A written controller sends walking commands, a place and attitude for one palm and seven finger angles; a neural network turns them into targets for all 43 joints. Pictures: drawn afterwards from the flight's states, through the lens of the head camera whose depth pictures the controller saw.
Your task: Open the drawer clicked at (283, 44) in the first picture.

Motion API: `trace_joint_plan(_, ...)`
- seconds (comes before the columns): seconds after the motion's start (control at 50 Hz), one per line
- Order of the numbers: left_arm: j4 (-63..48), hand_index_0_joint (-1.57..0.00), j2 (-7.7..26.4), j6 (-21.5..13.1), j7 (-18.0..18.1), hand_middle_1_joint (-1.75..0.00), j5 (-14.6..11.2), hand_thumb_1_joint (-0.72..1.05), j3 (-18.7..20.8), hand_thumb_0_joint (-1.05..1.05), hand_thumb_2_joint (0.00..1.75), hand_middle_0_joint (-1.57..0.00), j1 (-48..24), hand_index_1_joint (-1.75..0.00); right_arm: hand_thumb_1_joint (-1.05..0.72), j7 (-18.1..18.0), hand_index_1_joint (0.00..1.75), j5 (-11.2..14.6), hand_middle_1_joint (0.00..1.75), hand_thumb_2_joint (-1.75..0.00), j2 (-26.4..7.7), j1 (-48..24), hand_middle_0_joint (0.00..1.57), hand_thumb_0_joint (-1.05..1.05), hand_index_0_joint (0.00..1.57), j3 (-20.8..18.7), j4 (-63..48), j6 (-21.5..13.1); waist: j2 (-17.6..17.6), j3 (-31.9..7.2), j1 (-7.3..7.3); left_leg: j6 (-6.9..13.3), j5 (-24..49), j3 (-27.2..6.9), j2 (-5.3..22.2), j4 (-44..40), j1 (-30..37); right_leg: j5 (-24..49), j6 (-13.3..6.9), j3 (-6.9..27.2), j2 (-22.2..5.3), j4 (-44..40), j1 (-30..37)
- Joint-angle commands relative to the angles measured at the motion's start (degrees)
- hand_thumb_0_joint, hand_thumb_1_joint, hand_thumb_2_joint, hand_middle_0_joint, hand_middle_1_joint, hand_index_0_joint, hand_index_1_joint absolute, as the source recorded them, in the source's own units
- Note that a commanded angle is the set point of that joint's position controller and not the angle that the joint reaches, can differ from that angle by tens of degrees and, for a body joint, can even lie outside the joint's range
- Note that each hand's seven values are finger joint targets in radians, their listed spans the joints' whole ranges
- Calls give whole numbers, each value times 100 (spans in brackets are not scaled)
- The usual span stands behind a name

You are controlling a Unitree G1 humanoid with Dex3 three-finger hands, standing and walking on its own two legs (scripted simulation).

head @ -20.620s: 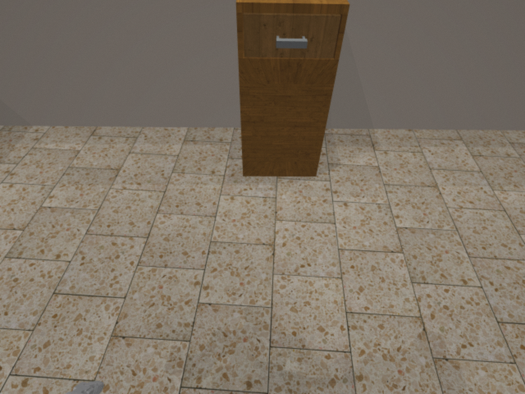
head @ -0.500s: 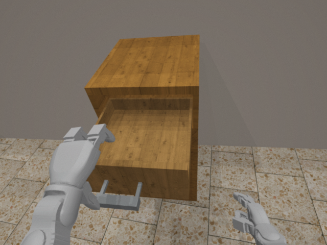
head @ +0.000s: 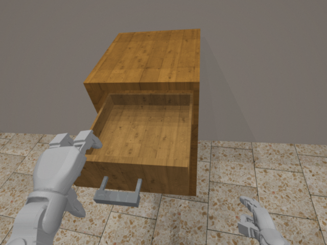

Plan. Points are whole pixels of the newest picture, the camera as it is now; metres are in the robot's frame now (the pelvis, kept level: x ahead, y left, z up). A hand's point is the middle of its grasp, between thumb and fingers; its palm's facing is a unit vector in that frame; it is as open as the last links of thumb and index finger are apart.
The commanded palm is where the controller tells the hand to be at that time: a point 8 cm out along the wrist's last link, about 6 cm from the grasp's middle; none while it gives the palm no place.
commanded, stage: draw the hand back to the body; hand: left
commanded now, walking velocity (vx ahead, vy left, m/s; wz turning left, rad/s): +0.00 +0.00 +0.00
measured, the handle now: (119, 189) +0.25 +0.18 -0.02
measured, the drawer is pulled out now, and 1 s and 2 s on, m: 0.30 0.30 0.30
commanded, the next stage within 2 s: step back with the hand held close in 1.18 s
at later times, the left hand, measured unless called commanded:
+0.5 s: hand (67, 164) +0.21 +0.22 +0.17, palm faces +0.37 -0.86 -0.34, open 12.8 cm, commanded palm +0.15 +0.26 +0.18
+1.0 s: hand (51, 168) +0.20 +0.26 +0.16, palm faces +0.45 -0.79 -0.41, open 8.5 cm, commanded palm +0.15 +0.29 +0.17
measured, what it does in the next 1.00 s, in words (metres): stands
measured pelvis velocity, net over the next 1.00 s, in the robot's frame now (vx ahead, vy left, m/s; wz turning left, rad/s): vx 0.03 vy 0.01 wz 0.05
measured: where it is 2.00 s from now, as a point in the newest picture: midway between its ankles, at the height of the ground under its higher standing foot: outside the picture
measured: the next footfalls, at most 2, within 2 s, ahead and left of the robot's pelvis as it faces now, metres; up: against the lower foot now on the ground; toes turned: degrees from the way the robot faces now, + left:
none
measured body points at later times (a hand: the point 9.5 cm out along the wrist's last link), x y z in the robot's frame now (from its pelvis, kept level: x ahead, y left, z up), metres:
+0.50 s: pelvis +0.02 +0.01 +0.00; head +0.02 +0.00 +0.45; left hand +0.18 +0.26 +0.18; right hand +0.22 -0.19 -0.08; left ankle -0.02 +0.12 -0.74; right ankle +0.03 -0.10 -0.74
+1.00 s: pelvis +0.03 +0.01 +0.00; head +0.02 -0.01 +0.45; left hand +0.17 +0.29 +0.18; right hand +0.24 -0.19 -0.08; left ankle -0.02 +0.12 -0.74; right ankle +0.03 -0.10 -0.74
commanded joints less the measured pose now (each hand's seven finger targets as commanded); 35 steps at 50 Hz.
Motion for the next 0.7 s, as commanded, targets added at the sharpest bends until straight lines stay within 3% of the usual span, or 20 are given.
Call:
trace_joint_plan(0.0,-1166,-30,1024,-186,327,-120,50,-50,898,0,30,-30,-703,-120,-90,-53,30,-34,30,-90,-445,-1181,20,0,20,-165,-1030,-366,-542,-733,21,135,894,-162,-90,-307,-501,284,35,435,-80,-459,737)
trace_joint_plan(0.04,-1134,-30,1143,-236,382,-120,55,-50,1064,0,30,-30,-568,-120,-90,-88,30,-47,30,-90,-480,-1135,20,0,20,-176,-1049,-382,-594,-833,83,130,901,-158,-99,-298,-493,341,55,398,-98,-426,771)
trace_joint_plan(0.06,-1268,-30,1300,-233,416,-120,-22,-50,1249,0,30,-30,-623,-120,-90,-106,30,-5,30,-90,-499,-1241,20,0,20,-167,-1101,-404,-358,-799,52,107,755,-198,-47,-304,-532,211,30,462,-74,-447,747)
trace_joint_plan(0.08,-1282,-30,1047,-261,414,-120,77,-50,1056,0,30,-30,-505,-120,-90,-85,30,-59,30,-90,-433,-1088,20,0,20,-147,-1109,-429,-429,-1024,119,129,963,-160,-87,-258,-450,315,28,348,-122,-371,823)
trace_joint_plan(0.1,-1223,-30,1062,-285,420,-120,-21,-50,1056,0,30,-30,-386,-120,-90,-105,30,-38,30,-90,-466,-1113,20,0,20,-201,-1057,-408,-422,-890,47,119,999,-172,-85,-289,-427,439,30,386,-95,-420,768)
trace_joint_plan(0.12,-1194,-30,1080,-302,424,-120,-8,-50,1110,0,30,-30,-233,-120,-90,-99,30,-49,30,-90,-484,-1049,20,0,20,-208,-1072,-425,-538,-865,87,112,1064,-167,-81,-282,-467,515,41,325,-98,-372,758)
trace_joint_plan(0.16,-1304,-30,1210,-265,421,-120,-120,-50,1266,0,30,-30,-190,-120,-90,-115,30,4,30,-90,-525,-1192,20,0,20,-198,-1125,-435,-395,-773,21,84,918,-211,-33,-286,-513,436,31,386,-66,-402,695)
trace_joint_plan(0.18,-1716,-30,-1119,-956,318,-118,-4318,-47,854,0,32,-30,-216,-118,-90,-209,30,16,30,-90,119,-752,20,0,20,-164,-1561,-954,-1483,-505,-437,319,560,-229,106,-170,-42,202,48,3,-12,-355,629)
trace_joint_plan(0.2,-1140,-29,-356,-1274,385,-115,-4492,-43,1285,0,33,-29,508,-115,-90,-312,30,-45,30,-90,-92,-598,20,0,20,-172,-1343,-1237,-1941,-436,-374,318,301,-269,233,-202,-42,-188,102,4,-34,-370,522)
trace_joint_plan(0.22,-1380,-29,-137,-1458,444,-113,-4891,-40,1708,0,34,-29,756,-113,-90,-455,30,-93,30,-90,-191,-501,20,0,20,-194,-1240,-1330,-1453,-309,-277,283,381,-215,174,-241,-116,-184,99,44,-88,-542,485)
trace_joint_plan(0.26,-2025,-29,388,-1769,617,-109,-5043,-32,2157,0,37,-29,124,-109,-90,-568,30,-162,30,-90,-254,-372,20,0,20,-163,-1099,-1608,-557,-447,-305,157,387,-212,128,-249,-99,-166,73,114,-158,-539,560)
trace_joint_plan(0.28,-2275,-29,-21,-1900,620,-107,-5008,-29,1882,0,39,-29,67,-107,-90,-564,30,-211,30,-90,-115,-268,20,0,20,-128,-1150,-1764,53,-666,-266,138,673,-192,72,-257,-33,92,20,69,-212,-456,707)
trace_joint_plan(0.34,-1874,-28,-153,-1945,613,-100,-5094,-18,1867,0,43,-28,386,-100,-90,-518,30,-219,30,-90,-132,-25,20,0,20,-160,-1039,-1908,-10,-388,-293,57,1052,-228,107,-286,-138,446,3,-24,-183,-375,742)
trace_joint_plan(0.38,-1703,-27,-331,-1982,561,-95,-5129,-12,1763,0,47,-27,499,-95,-90,-490,30,-220,30,-90,-146,-12,20,0,20,-179,-1001,-1966,-274,-128,-329,50,1092,-276,147,-306,-261,489,-3,-65,-169,-386,678)
trace_joint_plan(0.44,-1762,-26,-304,-2032,519,-88,-5162,-1,1841,0,51,-26,589,-88,-90,-460,30,-221,30,-90,-166,-21,20,0,20,-207,-1010,-2003,-265,-306,-281,56,1342,-291,136,-246,-263,732,-10,-54,-176,-307,815)
trace_joint_plan(0.46,-1672,-26,-263,-2024,513,-86,-5176,2,1911,0,52,-26,622,-86,-90,-455,30,-218,30,-90,-184,-49,20,0,20,-229,-983,-2013,-451,-276,-285,51,1352,-303,149,-225,-287,757,-9,-65,-160,-323,798)
trace_joint_plan(0.56,-1830,-25,-150,-2053,509,-75,-5204,20,2097,0,60,-25,749,-75,-90,-439,30,-192,30,-90,-210,-33,20,0,20,-271,-956,-2024,-155,-536,-268,2,1770,-314,149,-133,-249,1080,-16,-60,-176,-200,909)
trace_joint_plan(0.62,-1716,-24,-126,-2028,523,-68,-5237,31,2227,0,64,-24,919,-68,-90,-451,30,-180,30,-90,-190,35,20,0,20,-312,-927,-1987,-449,-650,-264,8,2059,-285,177,-83,-164,1340,21,-72,-181,-163,924)
trace_joint_plan(0.68,-1711,-24,-64,-2022,539,-62,-5242,41,2344,0,69,-24,971,-62,-90,-464,30,-162,30,-90,-191,40,20,0,20,-330,-896,-1970,-310,-669,-276,-24,2267,-296,194,-56,-150,1426,24,-84,-191,-137,892)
